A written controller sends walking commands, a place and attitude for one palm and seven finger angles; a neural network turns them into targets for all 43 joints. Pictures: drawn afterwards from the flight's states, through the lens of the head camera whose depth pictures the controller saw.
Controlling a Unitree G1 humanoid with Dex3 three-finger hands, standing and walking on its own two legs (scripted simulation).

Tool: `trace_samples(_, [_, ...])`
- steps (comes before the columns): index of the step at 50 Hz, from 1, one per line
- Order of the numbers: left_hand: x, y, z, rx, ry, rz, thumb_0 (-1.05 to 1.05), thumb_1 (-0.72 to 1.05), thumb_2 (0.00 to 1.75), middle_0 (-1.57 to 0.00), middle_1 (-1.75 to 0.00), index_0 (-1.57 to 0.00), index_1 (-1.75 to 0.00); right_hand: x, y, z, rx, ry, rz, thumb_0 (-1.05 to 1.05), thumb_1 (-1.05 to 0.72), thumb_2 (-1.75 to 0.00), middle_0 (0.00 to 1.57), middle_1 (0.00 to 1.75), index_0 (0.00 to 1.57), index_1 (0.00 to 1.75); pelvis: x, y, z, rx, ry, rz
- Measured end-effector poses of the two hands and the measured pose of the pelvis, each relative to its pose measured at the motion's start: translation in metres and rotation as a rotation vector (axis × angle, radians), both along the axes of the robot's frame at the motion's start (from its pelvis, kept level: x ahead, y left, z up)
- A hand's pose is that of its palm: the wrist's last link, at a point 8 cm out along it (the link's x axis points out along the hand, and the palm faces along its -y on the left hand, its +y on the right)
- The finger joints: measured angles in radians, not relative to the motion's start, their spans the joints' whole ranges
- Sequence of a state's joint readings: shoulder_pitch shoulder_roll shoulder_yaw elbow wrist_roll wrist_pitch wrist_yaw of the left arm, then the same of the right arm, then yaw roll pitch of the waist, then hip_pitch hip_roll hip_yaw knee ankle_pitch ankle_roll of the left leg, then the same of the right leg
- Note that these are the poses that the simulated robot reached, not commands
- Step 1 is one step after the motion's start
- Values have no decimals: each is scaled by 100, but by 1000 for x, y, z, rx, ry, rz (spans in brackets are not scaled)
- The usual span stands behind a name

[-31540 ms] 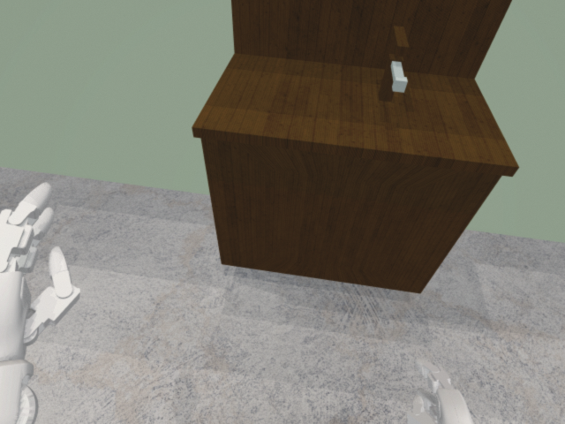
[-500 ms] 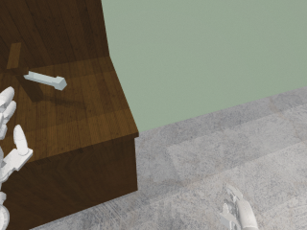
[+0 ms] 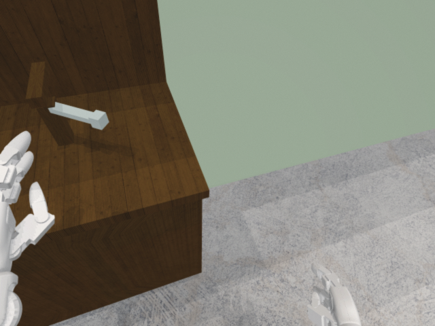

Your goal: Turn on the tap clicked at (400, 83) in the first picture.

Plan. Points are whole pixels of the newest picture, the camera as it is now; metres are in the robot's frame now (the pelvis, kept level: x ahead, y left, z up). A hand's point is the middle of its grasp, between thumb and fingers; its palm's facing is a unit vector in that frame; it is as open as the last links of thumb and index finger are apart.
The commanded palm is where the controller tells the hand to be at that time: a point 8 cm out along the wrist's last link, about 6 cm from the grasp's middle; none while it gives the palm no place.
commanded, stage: look again from close up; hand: left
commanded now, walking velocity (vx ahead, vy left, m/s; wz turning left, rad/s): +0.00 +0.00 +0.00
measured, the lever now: (98, 119) +0.49 +0.31 +0.08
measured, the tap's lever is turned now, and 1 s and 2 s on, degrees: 53 53 53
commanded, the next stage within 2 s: shuffle to correct the standing spot in 0.36 s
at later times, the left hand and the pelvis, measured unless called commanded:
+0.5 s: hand (65, 222) +0.21 +0.23 +0.15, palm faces +0.42 -0.84 -0.33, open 7.4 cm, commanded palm +0.16 +0.26 +0.17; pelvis +0.00 -0.02 +0.00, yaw +1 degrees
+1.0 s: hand (62, 182) +0.27 +0.25 +0.16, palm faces +0.39 -0.83 -0.39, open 7.4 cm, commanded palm +0.21 +0.29 +0.17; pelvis +0.05 +0.01 -0.01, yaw +1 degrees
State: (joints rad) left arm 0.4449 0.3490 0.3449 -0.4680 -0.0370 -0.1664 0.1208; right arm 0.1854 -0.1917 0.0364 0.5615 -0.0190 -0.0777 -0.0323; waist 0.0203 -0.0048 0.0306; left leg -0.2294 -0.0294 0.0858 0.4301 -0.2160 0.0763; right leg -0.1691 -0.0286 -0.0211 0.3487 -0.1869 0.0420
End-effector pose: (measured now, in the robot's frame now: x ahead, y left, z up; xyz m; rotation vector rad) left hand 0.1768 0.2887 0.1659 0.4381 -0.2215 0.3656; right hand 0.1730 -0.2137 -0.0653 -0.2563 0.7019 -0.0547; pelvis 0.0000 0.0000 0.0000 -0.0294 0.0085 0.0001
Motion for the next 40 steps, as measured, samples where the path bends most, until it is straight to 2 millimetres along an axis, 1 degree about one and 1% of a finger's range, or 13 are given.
trace_samples(3, [-2,-1,-7,-22,21,15,1,89,90,-21,-30,-21,-30,-4,-7,-1,-13,13,-10,1,-90,-90,21,30,20,30,0,-3,0,0,-2,4])
trace_samples(5, [-2,-4,-7,-33,16,19,2,89,90,-21,-30,-21,-30,-6,-11,-1,-23,19,-12,1,-90,-90,21,30,20,30,0,-5,0,0,-5,7])
trace_samples(11, [-5,-13,4,-22,-36,12,2,89,90,-21,-30,-21,-30,-6,-20,0,-31,14,-17,1,-90,-90,21,30,20,30,0,-11,1,-1,-9,14])
trace_samples(15, [-6,-16,7,-11,-40,14,2,89,90,-21,-30,-21,-30,-4,-23,1,-21,0,-24,1,-90,-90,21,30,20,30,0,-15,1,-2,-8,13])
trace_samples(24, [-6,-21,-3,-47,5,37,2,89,90,-21,-30,-21,-30,-3,-28,0,-10,0,-31,1,-90,-90,21,30,20,30,2,-20,2,0,-9,15])
trace_samples(30, [-3,-25,0,-34,-9,24,2,89,90,-21,-30,-21,-30,-1,-32,-2,-17,6,-28,1,-90,-90,21,30,20,30,5,-22,0,-3,-7,24])
trace_samples(35, [0,-21,2,-12,-30,17,2,89,90,-21,-30,-21,-30,3,-35,-7,-28,9,-46,1,-90,-90,21,30,20,30,15,-17,-5,-15,-2,31])
trace_samples(40, [10,-5,-3,-12,-56,28,1,89,90,-21,-30,-21,-30,12,-32,-15,-48,36,-64,1,-90,-90,20,30,20,30,29,-5,-13,-18,-8,39])
